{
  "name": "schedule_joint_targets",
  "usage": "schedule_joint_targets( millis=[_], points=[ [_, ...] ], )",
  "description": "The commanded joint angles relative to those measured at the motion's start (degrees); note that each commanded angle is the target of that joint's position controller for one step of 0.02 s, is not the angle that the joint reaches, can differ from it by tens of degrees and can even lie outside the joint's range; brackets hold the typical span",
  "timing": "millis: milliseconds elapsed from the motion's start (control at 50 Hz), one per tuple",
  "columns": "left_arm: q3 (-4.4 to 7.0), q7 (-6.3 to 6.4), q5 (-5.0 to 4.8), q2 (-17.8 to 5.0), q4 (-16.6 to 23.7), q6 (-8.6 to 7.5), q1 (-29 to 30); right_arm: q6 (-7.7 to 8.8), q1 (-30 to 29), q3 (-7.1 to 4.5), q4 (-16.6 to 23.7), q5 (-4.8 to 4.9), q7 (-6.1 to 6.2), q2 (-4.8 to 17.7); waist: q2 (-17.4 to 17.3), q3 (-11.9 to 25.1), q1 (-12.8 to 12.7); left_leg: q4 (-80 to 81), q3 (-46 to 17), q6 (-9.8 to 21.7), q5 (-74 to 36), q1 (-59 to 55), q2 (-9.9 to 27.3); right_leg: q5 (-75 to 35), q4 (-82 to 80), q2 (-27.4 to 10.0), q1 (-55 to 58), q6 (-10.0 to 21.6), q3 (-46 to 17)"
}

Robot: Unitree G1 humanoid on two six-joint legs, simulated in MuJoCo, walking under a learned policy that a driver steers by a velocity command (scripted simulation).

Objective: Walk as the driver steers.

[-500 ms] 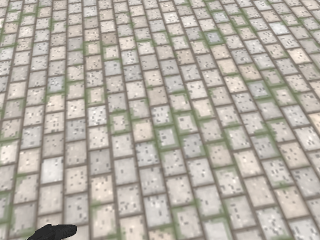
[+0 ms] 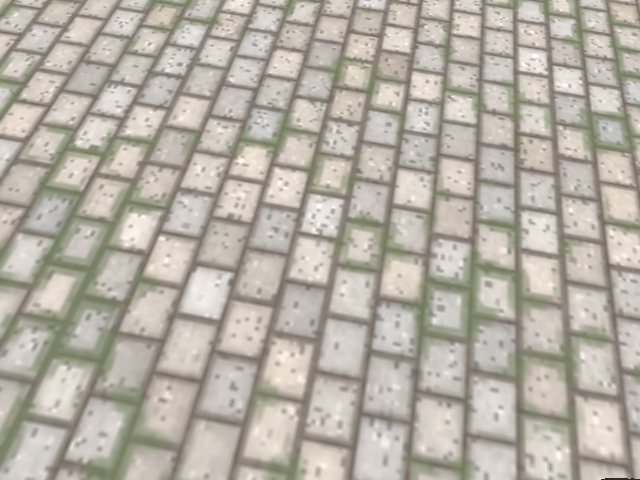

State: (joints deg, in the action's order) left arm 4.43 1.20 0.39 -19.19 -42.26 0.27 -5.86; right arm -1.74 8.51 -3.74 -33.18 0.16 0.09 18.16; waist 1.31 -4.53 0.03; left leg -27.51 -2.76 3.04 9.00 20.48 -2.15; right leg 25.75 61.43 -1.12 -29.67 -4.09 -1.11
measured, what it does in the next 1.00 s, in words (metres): steps on the spot: right foot, then left foot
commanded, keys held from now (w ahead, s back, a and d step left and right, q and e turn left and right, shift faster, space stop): q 0.16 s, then no key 0.48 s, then w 0.06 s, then w+e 0.30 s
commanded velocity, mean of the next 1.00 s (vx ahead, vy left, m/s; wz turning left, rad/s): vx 0.10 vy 0.00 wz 0.15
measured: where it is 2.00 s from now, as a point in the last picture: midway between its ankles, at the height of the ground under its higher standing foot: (368, 408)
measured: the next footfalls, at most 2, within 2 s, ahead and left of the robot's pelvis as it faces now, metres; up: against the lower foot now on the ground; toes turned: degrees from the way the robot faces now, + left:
right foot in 0.24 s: +0.09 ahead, -0.14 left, +0.00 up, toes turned +12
left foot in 0.58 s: +0.00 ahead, +0.11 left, +0.00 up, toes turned +8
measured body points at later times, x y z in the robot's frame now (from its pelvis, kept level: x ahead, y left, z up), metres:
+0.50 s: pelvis +0.01 -0.04 +0.00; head +0.04 -0.05 +0.45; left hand +0.10 +0.25 -0.10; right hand +0.21 -0.29 -0.11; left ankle -0.04 +0.11 -0.70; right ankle +0.05 -0.15 -0.74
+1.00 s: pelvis +0.08 -0.05 -0.02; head +0.09 -0.08 +0.43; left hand +0.15 +0.25 -0.11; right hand +0.18 -0.33 -0.15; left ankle -0.04 +0.10 -0.73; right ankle +0.11 -0.14 -0.74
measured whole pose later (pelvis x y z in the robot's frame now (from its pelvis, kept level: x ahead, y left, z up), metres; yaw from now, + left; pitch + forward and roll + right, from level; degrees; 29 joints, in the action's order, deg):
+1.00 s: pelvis +0.08 -0.05 -0.02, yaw +6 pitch +0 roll +1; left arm 3.5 -1.9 -1.5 -18.2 -44.9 -2.9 -14.7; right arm 1.8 17.7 -4.0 -44.8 0.3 0.7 17.5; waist -1.9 -0.9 0.6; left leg -38.7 0.5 -1.3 26.7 8.9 3.3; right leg 16.8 37.3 -0.1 -20.0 3.9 2.9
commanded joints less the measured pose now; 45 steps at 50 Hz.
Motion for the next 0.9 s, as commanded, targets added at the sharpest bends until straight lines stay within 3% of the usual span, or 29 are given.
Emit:
schedule_joint_targets(
  millis=[20,80,160,220,240,260,280,300,320,340,360,400,460,500,540,560,580,600,620,640,680,700,740,780,800,840,900],
  points=[
    [1.07,0.43,-0.18,-4.2,2.8,-0.41,-2.7,0.52,-1.6,-2.91,3.8,-0.17,1.06,9.5,-8.3,12.1,-0.9,7.1,-14.2,11.1,-20.0,-10.6,12.7,-3.4,-5.0,0.7,-0.4,-1.2,-2.1],
    [0.48,0.15,-0.23,-3.0,3.4,-0.45,-1.0,0.11,-1.2,-3.30,3.4,0.20,1.50,10.3,-9.0,12.0,0.2,6.6,-16.6,10.7,-12.5,-9.2,12.0,-5.1,-13.3,1.6,3.0,-1.2,-2.9],
    [0.80,-0.73,-0.72,-3.9,4.2,-0.93,-0.7,-0.37,-1.4,-3.37,3.2,0.30,1.04,10.3,-11.0,11.0,1.0,6.4,-22.5,10.0,-6.2,-7.8,11.6,-4.9,-21.3,3.1,7.2,0.0,-3.4],
    [0.97,-1.56,-0.58,-3.3,3.2,-1.67,-4.9,-0.85,-2.9,-2.61,3.0,0.87,1.15,8.7,-10.9,11.4,-1.3,2.5,-22.6,6.9,-6.5,-6.7,9.8,-13.1,-35.1,2.6,15.3,2.3,-1.5],
    [1.31,-1.49,0.14,-4.6,3.3,-1.78,-5.6,-0.82,-0.8,-2.05,2.4,0.83,1.31,7.0,-8.6,11.3,-1.1,-0.2,-20.8,4.0,-1.4,-3.7,7.5,-17.8,-39.5,-1.1,20.0,4.0,-4.0],
    [1.80,-1.16,1.25,-8.2,4.3,-1.57,-5.4,-0.68,2.2,-1.05,2.0,-0.19,1.27,3.7,3.4,11.7,1.0,-11.6,-13.4,0.0,13.2,2.3,1.2,-23.9,-43.4,-13.1,24.5,8.3,-15.7],
    [2.11,-1.35,2.82,-10.3,3.9,-1.52,-3.9,-0.10,0.3,-2.04,3.7,0.26,1.56,6.3,15.6,7.1,1.5,-20.9,-6.0,-2.7,26.8,9.2,-4.7,-27.7,-45.9,-20.7,17.8,18.1,-27.7],
    [1.42,-1.25,2.41,-7.5,5.5,-1.97,-1.6,0.15,1.1,-3.37,2.2,-0.28,1.92,10.4,10.0,6.3,0.6,-31.3,-8.8,-4.4,26.4,8.8,-2.6,-26.8,-46.2,-20.4,16.3,20.4,-26.5],
    [1.01,-1.00,1.54,-6.1,5.5,-2.11,0.3,-0.06,2.1,-4.01,0.7,0.26,1.86,11.1,7.3,5.7,1.6,-35.8,-8.8,-5.1,23.1,9.4,-2.8,-26.2,-45.1,-17.4,16.5,18.4,-21.6],
    [0.70,-0.86,0.66,-5.2,5.7,-2.17,1.6,-0.63,3.6,-3.80,-1.0,0.24,2.17,9.4,5.5,5.5,2.2,-37.5,-8.7,-6.2,20.6,9.5,-2.6,-25.1,-44.2,-14.2,17.5,16.2,-17.4],
    [0.29,-0.71,-0.18,-4.1,5.5,-2.23,1.9,-1.01,3.8,-3.44,-1.4,-0.01,2.29,7.9,5.5,5.0,1.8,-38.6,-9.2,-7.2,18.3,10.6,-2.5,-27.3,-43.4,-13.5,18.9,15.9,-16.0],
    [-0.51,-0.46,-0.13,-2.2,4.8,-1.87,0.9,-1.14,3.2,-2.34,-1.6,0.40,2.09,4.6,6.3,5.6,1.4,-34.3,-7.0,-8.5,16.4,7.9,-1.9,-30.7,-42.8,-10.8,19.9,15.7,-11.2],
    [-0.34,-0.31,0.00,-2.9,4.0,-1.06,-0.4,-0.81,0.0,-0.69,-0.9,0.17,1.66,1.3,9.2,7.4,-0.7,-18.0,-1.6,-9.2,17.0,1.5,1.7,-31.7,-41.2,-9.4,22.9,15.2,-8.7],
    [0.21,-0.38,-0.26,-4.9,3.2,-0.34,-2.9,-0.59,-0.4,-0.73,-1.2,0.60,1.41,2.1,10.1,7.8,-2.2,-9.4,0.9,-9.0,15.9,-2.3,1.5,-32.6,-40.1,-10.3,23.5,15.9,-10.2],
    [-0.12,-0.50,-1.11,-4.6,2.5,-0.06,-3.0,-0.39,3.0,-0.88,-3.4,0.52,1.22,2.4,8.8,7.3,-0.2,5.9,2.3,-7.2,3.6,-9.1,1.0,-33.2,-38.5,-9.6,21.8,14.4,-9.9],
    [-0.39,-0.63,-1.24,-4.0,1.6,-0.54,-5.3,-0.29,3.3,-0.94,-3.8,-0.02,1.27,3.7,7.0,7.3,-0.5,9.8,0.0,-5.6,-2.6,-13.6,2.2,-31.7,-38.5,-9.1,19.5,12.0,-9.8],
    [-0.88,-1.00,-0.16,-3.0,1.6,-1.45,-6.2,-0.30,4.0,-1.29,-3.4,-0.51,1.69,6.7,1.9,9.2,-1.4,7.6,-5.2,-3.6,-13.7,-19.1,7.2,-27.7,-36.5,-7.3,16.0,8.5,-7.7],
    [-1.39,-1.41,0.79,-0.9,1.8,-2.35,-7.8,-0.41,2.7,-1.81,-4.2,-0.91,1.75,9.1,-7.9,9.8,-4.4,3.3,-7.1,0.1,-13.4,-16.3,9.4,-18.2,-36.9,-2.3,15.9,5.0,-2.2],
    [-1.60,-1.41,1.44,-1.4,1.5,-2.51,-4.4,-0.14,1.4,-0.96,-3.9,-0.94,1.12,4.8,-7.5,9.4,-2.0,4.1,-7.1,1.6,-5.8,-11.9,8.8,-15.4,-36.5,-1.4,19.4,2.6,-0.8],
    [-1.38,-1.43,1.24,-2.1,1.5,-2.41,-2.2,0.22,1.1,-0.29,-4.2,-1.39,0.80,2.8,-6.2,7.8,-1.2,4.9,-6.7,0.9,-1.4,-10.3,7.7,-16.1,-36.1,-1.1,19.7,1.8,-0.6],
    [-1.46,-0.86,0.46,-1.4,0.9,-1.63,-1.8,0.68,2.8,-0.56,-5.5,-1.11,1.02,4.1,-7.7,6.1,-0.2,7.2,-6.9,0.6,13.3,-8.7,6.4,-8.7,-32.5,1.3,17.7,2.3,2.4],
    [-1.39,-0.66,-0.04,-1.2,1.0,-1.45,-1.9,0.83,4.5,-0.93,-6.0,-0.80,1.16,5.7,-10.1,3.7,0.5,9.5,-9.9,2.1,23.6,-7.6,8.0,-3.8,-29.0,2.7,13.8,2.7,4.2],
    [-1.12,-0.69,-1.55,-1.5,2.0,-2.01,-0.1,1.42,8.1,-1.55,-6.7,-0.56,1.43,8.0,-14.4,-2.2,2.9,16.0,-19.3,6.6,37.3,-6.9,15.0,0.2,-20.0,2.8,4.2,4.1,4.4],
    [-0.56,-1.21,-2.60,-2.4,3.2,-2.96,1.4,2.86,10.0,-1.67,-7.6,-0.30,1.90,8.0,-15.2,-5.3,3.9,18.8,-25.0,9.8,34.8,-10.0,20.5,4.5,-10.6,-1.2,-5.4,6.4,-0.1],
    [-0.46,-1.60,-2.94,-2.3,3.3,-3.31,1.0,3.55,10.0,-1.60,-7.8,0.05,2.01,7.3,-13.8,-5.1,3.7,18.9,-24.7,10.0,32.3,-13.7,21.4,5.1,-9.4,-2.6,-9.2,7.4,-1.6],
    [-0.76,-2.50,-2.60,-1.7,2.8,-3.83,0.4,4.35,7.8,-1.66,-7.6,0.76,1.98,6.8,-10.0,-3.1,3.0,18.6,-18.2,8.2,23.9,-16.8,19.9,1.8,-14.1,-3.8,-7.8,8.3,-0.9],
    [-1.01,-3.60,-1.95,-1.2,0.9,-3.70,-4.2,4.55,3.1,-2.25,-6.8,0.96,1.05,8.1,-8.7,0.9,0.2,16.7,-6.5,5.9,13.8,-9.8,15.4,-8.1,-22.7,-1.7,8.8,7.6,4.1]
  ],
)
Keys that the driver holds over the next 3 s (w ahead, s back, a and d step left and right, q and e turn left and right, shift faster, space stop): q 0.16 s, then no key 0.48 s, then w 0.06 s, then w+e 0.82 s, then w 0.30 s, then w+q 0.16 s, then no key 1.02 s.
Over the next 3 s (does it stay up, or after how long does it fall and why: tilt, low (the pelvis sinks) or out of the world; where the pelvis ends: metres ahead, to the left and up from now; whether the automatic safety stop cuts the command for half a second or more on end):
stays up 0.78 -0.18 0.00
